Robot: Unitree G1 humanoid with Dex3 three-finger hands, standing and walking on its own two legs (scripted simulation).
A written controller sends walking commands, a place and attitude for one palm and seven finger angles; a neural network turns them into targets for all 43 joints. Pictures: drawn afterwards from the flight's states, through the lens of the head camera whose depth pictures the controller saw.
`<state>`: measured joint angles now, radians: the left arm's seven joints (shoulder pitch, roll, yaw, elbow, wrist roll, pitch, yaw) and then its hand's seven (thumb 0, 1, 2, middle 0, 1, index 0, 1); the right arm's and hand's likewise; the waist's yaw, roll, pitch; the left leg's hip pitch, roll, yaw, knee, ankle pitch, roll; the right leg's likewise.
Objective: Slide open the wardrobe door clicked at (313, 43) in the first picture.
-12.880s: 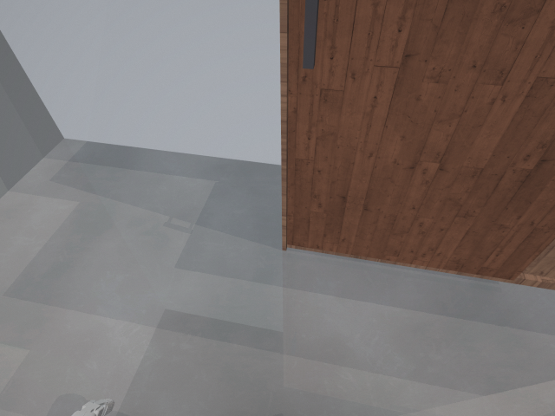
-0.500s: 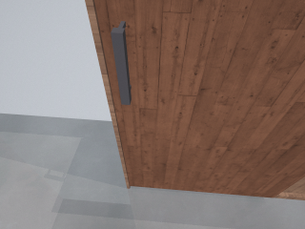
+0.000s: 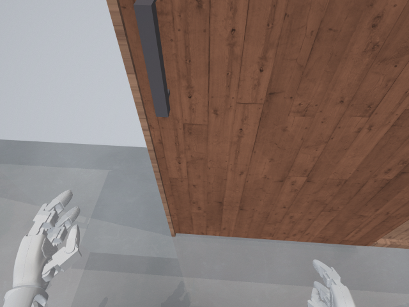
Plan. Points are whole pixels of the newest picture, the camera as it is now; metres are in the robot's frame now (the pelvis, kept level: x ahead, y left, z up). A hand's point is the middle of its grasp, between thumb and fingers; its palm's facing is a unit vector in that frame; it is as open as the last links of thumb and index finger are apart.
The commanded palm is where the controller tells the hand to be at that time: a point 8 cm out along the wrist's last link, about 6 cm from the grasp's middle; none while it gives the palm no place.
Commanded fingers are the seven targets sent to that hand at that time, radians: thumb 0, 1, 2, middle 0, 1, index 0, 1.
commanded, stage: raise the hand with hooked fingers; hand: left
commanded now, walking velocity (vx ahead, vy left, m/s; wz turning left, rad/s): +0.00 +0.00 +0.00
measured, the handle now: (158, 60) +0.49 +0.12 +0.23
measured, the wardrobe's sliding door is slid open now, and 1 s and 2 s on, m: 0.00 0.00 0.00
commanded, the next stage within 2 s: move the hooked fingers beside the handle in 1.86 s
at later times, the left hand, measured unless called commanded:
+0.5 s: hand (50, 235) +0.21 +0.27 +0.08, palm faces +0.04 -1.00 -0.08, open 10.5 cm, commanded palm +0.17 +0.31 +0.10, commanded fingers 0.00 0.01 0.52 -0.26 -0.87 -0.26 -0.87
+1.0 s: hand (12, 180) +0.25 +0.29 +0.18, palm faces +0.08 -0.99 -0.10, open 13.3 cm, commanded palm +0.22 +0.33 +0.19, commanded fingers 0.00 -0.50 0.30 -0.30 -1.20 -0.30 -1.20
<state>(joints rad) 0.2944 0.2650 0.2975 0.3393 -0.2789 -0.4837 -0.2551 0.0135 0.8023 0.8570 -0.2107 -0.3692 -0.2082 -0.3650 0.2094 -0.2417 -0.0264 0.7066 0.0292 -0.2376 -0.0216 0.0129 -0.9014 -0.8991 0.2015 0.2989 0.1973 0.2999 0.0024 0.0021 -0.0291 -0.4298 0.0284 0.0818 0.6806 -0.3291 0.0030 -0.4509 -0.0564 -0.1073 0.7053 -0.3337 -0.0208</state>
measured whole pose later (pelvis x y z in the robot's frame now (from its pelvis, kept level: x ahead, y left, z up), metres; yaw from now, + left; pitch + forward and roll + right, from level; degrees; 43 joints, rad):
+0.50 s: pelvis +0.00 +0.00 -0.01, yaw +1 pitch +4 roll -2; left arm 0.27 0.38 0.41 0.09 -0.40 -0.23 -0.47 0.01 0.24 0.62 -0.25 -0.73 -0.25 -0.72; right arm 0.25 -0.25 0.04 0.60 0.06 -0.31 -0.09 0.02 -0.90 -0.90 0.20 0.30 0.20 0.30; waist 0.01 0.03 -0.04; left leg -0.48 0.06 0.04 0.79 -0.38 0.00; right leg -0.45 -0.03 -0.14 0.73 -0.35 -0.02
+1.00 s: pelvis +0.01 +0.01 +0.02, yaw +1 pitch -2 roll -1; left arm 0.03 0.44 0.45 0.04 -0.36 0.06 -0.45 0.00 -0.35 0.37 -0.29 -1.10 -0.29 -1.10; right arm 0.22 -0.25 0.09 0.62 0.08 -0.29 -0.11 0.02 -0.90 -0.90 0.20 0.30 0.20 0.30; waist 0.06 0.05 -0.01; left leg -0.21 0.02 0.06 0.53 -0.28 0.02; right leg -0.19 -0.04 -0.13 0.48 -0.25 0.00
